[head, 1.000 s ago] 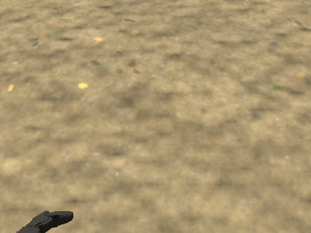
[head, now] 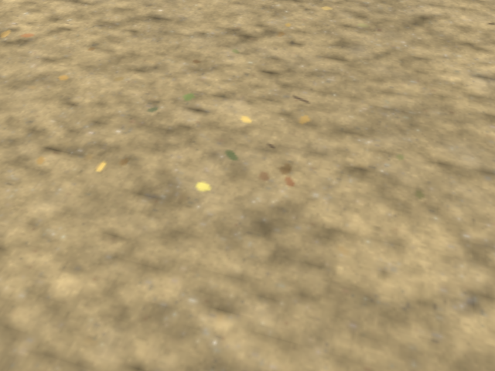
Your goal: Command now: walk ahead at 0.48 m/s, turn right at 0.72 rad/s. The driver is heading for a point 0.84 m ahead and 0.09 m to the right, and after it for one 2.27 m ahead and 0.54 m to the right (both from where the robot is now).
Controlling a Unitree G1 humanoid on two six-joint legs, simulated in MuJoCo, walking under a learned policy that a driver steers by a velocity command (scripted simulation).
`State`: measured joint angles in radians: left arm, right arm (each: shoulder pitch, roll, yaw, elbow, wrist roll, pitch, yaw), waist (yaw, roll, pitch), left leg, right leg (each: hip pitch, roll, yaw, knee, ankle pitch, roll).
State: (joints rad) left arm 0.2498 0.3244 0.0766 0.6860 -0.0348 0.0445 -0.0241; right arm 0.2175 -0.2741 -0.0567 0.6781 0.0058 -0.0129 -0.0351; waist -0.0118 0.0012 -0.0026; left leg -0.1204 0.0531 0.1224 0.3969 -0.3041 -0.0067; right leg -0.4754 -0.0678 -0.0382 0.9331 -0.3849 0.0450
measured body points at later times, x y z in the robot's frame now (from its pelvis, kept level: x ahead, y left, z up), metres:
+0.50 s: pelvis +0.26 -0.14 -0.01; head +0.29 -0.16 +0.43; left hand +0.33 +0.14 -0.13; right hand +0.39 -0.43 -0.10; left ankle +0.51 -0.09 -0.70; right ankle +0.05 -0.15 -0.74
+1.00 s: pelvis +0.72 -0.27 -0.02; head +0.76 -0.27 +0.43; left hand +1.03 -0.10 -0.05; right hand +0.64 -0.56 -0.14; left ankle +0.54 -0.15 -0.74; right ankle +0.91 -0.43 -0.73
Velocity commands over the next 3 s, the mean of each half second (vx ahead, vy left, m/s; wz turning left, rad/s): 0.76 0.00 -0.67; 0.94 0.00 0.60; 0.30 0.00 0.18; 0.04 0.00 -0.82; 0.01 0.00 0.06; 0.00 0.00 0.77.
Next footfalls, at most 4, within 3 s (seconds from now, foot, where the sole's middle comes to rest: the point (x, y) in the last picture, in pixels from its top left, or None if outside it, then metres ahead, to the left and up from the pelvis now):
0.16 right None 0.09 -0.16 -0.78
0.58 left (319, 345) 0.57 -0.16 -0.78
1.02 right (388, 230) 0.95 -0.43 -0.78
1.38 left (303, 193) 1.11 -0.17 -0.78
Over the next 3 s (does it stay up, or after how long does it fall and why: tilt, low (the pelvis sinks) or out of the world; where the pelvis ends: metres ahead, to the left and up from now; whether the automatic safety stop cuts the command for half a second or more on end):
stays up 1.06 -0.34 0.00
